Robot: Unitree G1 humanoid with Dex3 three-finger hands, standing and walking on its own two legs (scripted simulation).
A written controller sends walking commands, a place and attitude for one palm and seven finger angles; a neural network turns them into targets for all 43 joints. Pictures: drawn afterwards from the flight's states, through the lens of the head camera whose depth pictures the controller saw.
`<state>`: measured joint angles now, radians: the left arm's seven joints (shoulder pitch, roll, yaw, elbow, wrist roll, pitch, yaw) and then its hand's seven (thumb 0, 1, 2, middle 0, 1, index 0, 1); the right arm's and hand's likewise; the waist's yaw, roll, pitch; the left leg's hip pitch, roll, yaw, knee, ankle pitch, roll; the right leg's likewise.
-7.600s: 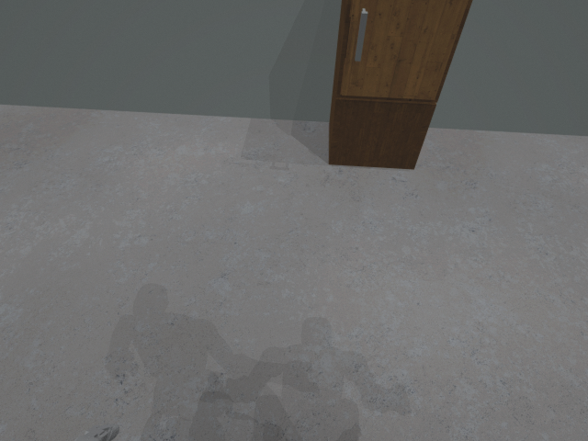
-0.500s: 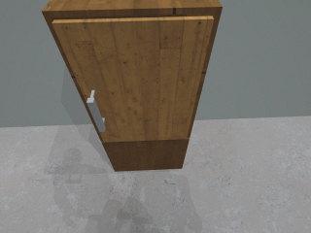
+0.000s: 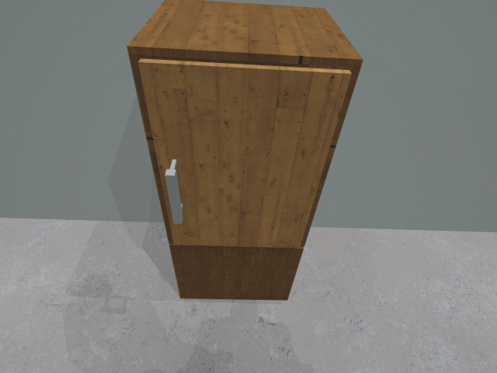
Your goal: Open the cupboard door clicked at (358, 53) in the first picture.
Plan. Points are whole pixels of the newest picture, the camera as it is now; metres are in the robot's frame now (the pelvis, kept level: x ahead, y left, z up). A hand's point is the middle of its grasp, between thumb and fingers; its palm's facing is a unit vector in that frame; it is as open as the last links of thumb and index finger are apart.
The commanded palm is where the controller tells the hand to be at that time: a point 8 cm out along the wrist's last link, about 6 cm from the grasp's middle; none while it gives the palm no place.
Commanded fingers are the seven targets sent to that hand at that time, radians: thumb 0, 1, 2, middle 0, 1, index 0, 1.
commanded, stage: raise the hand with hooked fingers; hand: left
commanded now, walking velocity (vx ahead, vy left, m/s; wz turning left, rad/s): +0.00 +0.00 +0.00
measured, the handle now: (176, 192) +0.56 +0.22 -0.08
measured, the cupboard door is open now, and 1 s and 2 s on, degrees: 0 0 0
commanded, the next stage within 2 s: none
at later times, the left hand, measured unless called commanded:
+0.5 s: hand out of the picture +0.13 +0.20 -0.10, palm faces +0.09 -0.99 +0.04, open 8.8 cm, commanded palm +0.12 +0.26 -0.07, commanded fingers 0.00 0.34 0.66 -0.24 -0.66 -0.24 -0.66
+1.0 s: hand (112, 337) +0.20 +0.25 -0.08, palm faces +0.10 -0.99 -0.06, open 11.9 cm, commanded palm +0.17 +0.30 -0.07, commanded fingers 0.00 -0.24 0.41 -0.28 -1.03 -0.28 -1.03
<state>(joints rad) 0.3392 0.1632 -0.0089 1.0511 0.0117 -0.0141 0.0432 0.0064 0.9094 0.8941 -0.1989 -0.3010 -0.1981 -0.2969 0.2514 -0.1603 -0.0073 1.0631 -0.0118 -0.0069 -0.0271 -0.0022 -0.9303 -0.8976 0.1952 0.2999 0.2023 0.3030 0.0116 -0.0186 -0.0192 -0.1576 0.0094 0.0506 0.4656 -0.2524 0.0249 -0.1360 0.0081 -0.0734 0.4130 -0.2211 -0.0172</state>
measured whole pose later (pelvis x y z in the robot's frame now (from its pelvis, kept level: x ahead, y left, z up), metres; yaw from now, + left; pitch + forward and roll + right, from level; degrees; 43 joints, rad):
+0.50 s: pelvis -0.08 +0.02 -0.12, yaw +2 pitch +11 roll -1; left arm 0.37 0.18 0.06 0.12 -0.21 -0.41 -0.15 0.01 0.56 0.75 -0.23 -0.52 -0.23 -0.52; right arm 0.17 -0.26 -0.01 0.44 0.03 -0.20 -0.02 0.01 -0.90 -0.90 0.20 0.30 0.20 0.30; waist 0.01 -0.03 -0.13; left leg -1.00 -0.03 0.04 1.28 -0.48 0.06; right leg -0.98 0.00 -0.03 1.26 -0.48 -0.01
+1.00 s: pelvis -0.03 +0.01 -0.11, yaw +3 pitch +19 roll -4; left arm 0.32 0.29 0.26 0.07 -0.32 -0.42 -0.30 0.00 -0.02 0.50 -0.26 -0.89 -0.26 -0.89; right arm 0.24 -0.25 0.01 0.56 0.02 -0.19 -0.05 0.01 -0.90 -0.90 0.20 0.30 0.21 0.30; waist 0.00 0.02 -0.16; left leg -1.07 -0.02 -0.03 1.28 -0.55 0.04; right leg -1.01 0.03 -0.08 1.21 -0.53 -0.02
